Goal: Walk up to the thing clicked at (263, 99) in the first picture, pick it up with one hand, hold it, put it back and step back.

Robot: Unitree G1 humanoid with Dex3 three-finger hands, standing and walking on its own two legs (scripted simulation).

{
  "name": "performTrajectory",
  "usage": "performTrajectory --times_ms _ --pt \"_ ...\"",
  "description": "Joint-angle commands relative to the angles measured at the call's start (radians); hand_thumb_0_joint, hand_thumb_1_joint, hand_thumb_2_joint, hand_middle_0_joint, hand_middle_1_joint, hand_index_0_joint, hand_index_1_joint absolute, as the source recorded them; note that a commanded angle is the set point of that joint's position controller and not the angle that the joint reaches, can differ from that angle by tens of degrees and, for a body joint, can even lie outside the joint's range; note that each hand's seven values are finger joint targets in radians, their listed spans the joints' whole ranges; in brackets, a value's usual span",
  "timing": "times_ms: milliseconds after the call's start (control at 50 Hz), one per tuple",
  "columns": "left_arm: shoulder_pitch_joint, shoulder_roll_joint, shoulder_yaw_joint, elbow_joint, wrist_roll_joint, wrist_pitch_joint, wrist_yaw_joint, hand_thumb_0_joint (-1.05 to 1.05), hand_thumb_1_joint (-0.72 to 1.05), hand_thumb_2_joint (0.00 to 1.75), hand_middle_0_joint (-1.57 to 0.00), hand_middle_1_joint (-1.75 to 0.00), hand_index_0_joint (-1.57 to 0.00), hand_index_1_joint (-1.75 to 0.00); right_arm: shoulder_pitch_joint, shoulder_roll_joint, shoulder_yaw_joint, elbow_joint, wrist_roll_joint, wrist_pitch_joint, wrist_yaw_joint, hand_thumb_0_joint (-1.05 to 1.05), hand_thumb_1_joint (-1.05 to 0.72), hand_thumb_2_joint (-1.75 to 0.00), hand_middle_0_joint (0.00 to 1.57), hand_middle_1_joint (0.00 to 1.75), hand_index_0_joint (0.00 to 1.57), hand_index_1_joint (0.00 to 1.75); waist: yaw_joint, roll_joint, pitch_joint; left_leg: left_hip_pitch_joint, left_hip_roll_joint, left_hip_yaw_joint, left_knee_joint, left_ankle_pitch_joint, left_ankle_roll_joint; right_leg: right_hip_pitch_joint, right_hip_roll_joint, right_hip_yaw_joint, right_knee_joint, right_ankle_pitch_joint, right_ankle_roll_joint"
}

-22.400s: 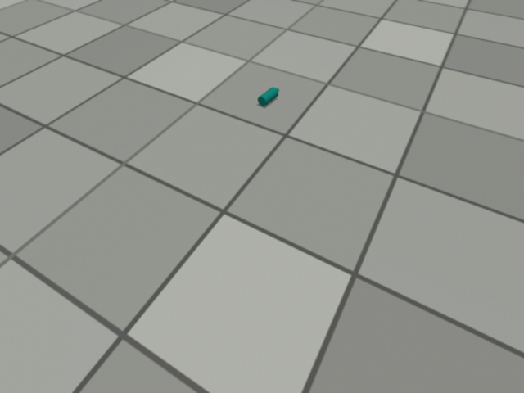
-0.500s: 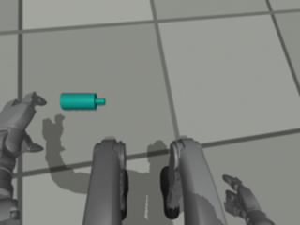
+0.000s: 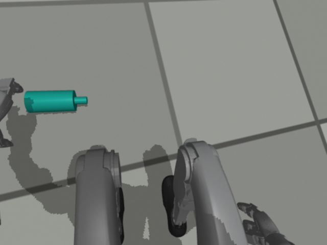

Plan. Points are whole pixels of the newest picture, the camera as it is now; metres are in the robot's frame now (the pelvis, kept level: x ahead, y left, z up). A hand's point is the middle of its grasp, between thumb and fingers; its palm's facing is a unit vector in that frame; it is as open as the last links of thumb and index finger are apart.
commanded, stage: rise first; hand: left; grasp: from above
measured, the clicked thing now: (58, 101) +0.49 +0.30 -0.32
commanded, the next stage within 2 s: approach in 0.90 s
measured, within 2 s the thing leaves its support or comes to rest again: neither
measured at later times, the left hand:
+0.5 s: hand (12, 114) +0.41 +0.37 -0.19, palm faces -0.45 -0.09 -0.89, open 14.1 cm
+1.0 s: hand (19, 111) +0.42 +0.36 -0.21, palm faces -0.47 -0.09 -0.88, open 14.0 cm
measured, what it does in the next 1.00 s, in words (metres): stands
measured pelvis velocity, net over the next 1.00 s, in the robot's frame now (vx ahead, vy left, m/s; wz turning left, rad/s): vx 0.01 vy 0.00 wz -0.06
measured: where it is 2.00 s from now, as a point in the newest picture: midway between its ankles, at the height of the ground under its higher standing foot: (145, 220)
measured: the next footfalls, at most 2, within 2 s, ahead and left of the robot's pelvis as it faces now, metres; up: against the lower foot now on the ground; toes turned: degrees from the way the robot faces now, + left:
none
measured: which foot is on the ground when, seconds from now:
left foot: down 0.00-1.00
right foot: down 0.00-1.00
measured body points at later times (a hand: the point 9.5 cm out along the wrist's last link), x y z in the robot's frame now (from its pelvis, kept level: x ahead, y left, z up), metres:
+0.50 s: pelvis +0.01 +0.00 -0.03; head +0.24 +0.09 +0.34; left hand +0.43 +0.37 -0.14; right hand +0.10 -0.28 -0.13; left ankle +0.08 +0.11 -0.32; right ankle +0.10 -0.11 -0.32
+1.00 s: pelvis +0.01 +0.00 -0.03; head +0.26 +0.09 +0.33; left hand +0.44 +0.37 -0.16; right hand +0.10 -0.28 -0.14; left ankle +0.08 +0.11 -0.32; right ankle +0.10 -0.11 -0.32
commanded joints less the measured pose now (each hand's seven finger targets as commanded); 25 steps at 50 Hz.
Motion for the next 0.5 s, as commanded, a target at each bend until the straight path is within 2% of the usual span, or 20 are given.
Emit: performTrajectory --times_ms 0,60,80,100,140,180,240,280,300,340,480 --pt "-0.240 0.326 0.060 -0.114 0.014 -0.010 0.059 0.00 -0.53 0.99 -0.07 -0.99 -0.07 -0.99 0.177 -0.238 -0.081 -0.024 -0.015 0.007 -0.003 0.00 -0.90 -0.90 0.20 0.30 0.20 0.30 0.018 0.275 -0.655 0.615 -0.015 -0.039 -0.258 0.174 -0.022 0.192 0.028 0.012 -0.205 0.136 -0.015" --pt "-0.274 0.351 0.070 -0.125 0.030 -0.020 0.074 0.00 -0.54 0.99 -0.08 -0.98 -0.07 -0.98 0.178 -0.238 -0.074 -0.023 -0.025 0.014 0.001 0.00 -0.90 -0.90 0.20 0.30 0.20 0.30 0.007 0.271 -0.679 0.599 -0.015 -0.035 -0.229 0.207 -0.018 0.219 0.033 0.011 -0.189 0.170 -0.012" --pt "-0.244 0.357 0.076 -0.113 0.036 -0.019 0.075 0.00 -0.54 0.99 -0.08 -0.99 -0.08 -0.99 0.182 -0.236 -0.073 -0.023 -0.027 0.017 0.001 0.00 -0.91 -0.91 0.20 0.30 0.20 0.30 0.015 0.258 -0.685 0.608 -0.015 -0.028 -0.219 0.232 -0.015 0.228 0.037 0.011 -0.192 0.187 -0.011" --pt "-0.267 0.356 0.072 -0.126 0.038 -0.026 0.079 0.00 -0.54 1.00 -0.07 -0.99 -0.07 -1.00 0.177 -0.238 -0.074 -0.024 -0.030 0.020 0.004 0.00 -0.91 -0.91 0.20 0.30 0.20 0.30 0.004 0.265 -0.687 0.602 -0.013 -0.027 -0.206 0.238 -0.014 0.226 0.038 0.011 -0.186 0.194 -0.009" --pt "-0.278 0.392 0.093 -0.139 0.052 -0.036 0.088 0.00 -0.54 0.99 -0.08 -0.99 -0.08 -0.99 0.173 -0.242 -0.073 -0.026 -0.036 0.024 0.004 0.00 -0.91 -0.91 0.20 0.30 0.20 0.30 0.008 0.274 -0.693 0.602 -0.013 -0.025 -0.192 0.269 -0.013 0.231 0.042 0.008 -0.175 0.220 -0.010" --pt "-0.251 0.370 0.079 -0.095 0.063 -0.035 0.091 0.00 -0.54 0.99 -0.09 -0.98 -0.08 -0.99 0.183 -0.238 -0.064 -0.016 -0.043 0.029 0.008 0.00 -0.91 -0.91 0.20 0.30 0.20 0.30 0.002 0.255 -0.681 0.593 -0.012 -0.023 -0.174 0.285 -0.008 0.243 0.045 0.009 -0.176 0.233 -0.006" --pt "-0.249 0.395 0.091 -0.092 0.078 -0.044 0.101 0.00 -0.55 0.99 -0.08 -0.98 -0.07 -0.99 0.179 -0.239 -0.059 -0.021 -0.049 0.036 0.010 0.00 -0.91 -0.91 0.20 0.30 0.20 0.30 0.000 0.256 -0.687 0.567 -0.012 -0.015 -0.155 0.289 -0.004 0.267 0.052 0.007 -0.173 0.247 -0.004" --pt "-0.252 0.361 0.062 -0.072 0.079 -0.041 0.102 0.00 -0.54 0.99 -0.07 -1.00 -0.07 -1.00 0.171 -0.233 -0.057 -0.012 -0.051 0.035 0.011 0.00 -0.91 -0.91 0.20 0.30 0.20 0.30 -0.001 0.278 -0.660 0.577 -0.008 -0.026 -0.165 0.261 -0.010 0.219 0.052 0.002 -0.160 0.216 -0.010" --pt "-0.282 0.369 0.062 -0.081 0.082 -0.045 0.105 0.00 -0.55 1.00 -0.08 -0.98 -0.07 -0.99 0.164 -0.236 -0.057 -0.017 -0.054 0.035 0.011 0.00 -0.91 -0.91 0.20 0.30 0.20 0.30 -0.013 0.286 -0.653 0.558 -0.007 -0.031 -0.166 0.235 -0.010 0.207 0.055 -0.003 -0.155 0.198 -0.011" --pt "-0.287 0.407 0.076 -0.075 0.093 -0.048 0.113 0.00 -0.54 0.99 -0.07 -1.00 -0.07 -1.00 0.153 -0.242 -0.057 -0.022 -0.049 0.037 0.007 0.00 -0.90 -0.90 0.20 0.30 0.20 0.30 -0.002 0.301 -0.645 0.549 -0.004 -0.040 -0.175 0.195 -0.013 0.181 0.057 -0.009 -0.144 0.168 -0.015" --pt "-0.311 0.402 0.076 -0.044 0.107 -0.038 0.152 0.00 -0.54 0.99 -0.07 -1.02 -0.07 -1.02 0.142 -0.246 -0.041 -0.020 -0.053 0.030 0.006 0.00 -0.90 -0.90 0.20 0.30 0.20 0.30 -0.009 0.345 -0.603 0.543 0.000 -0.063 -0.192 0.145 -0.021 0.116 0.053 -0.022 -0.111 0.127 -0.012"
